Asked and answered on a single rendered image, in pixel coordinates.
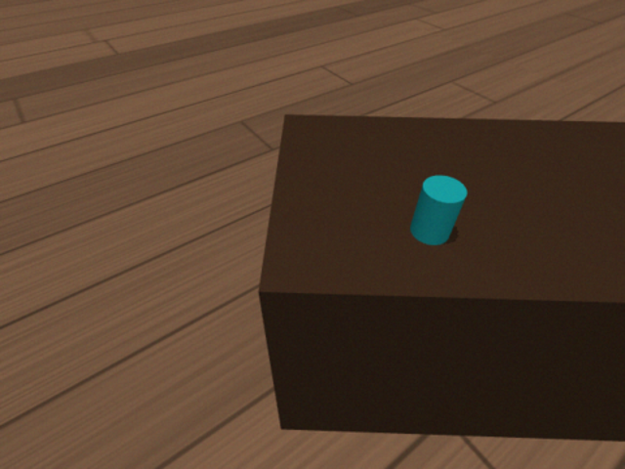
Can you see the can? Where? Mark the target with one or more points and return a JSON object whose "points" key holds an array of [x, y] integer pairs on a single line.
{"points": [[439, 204]]}

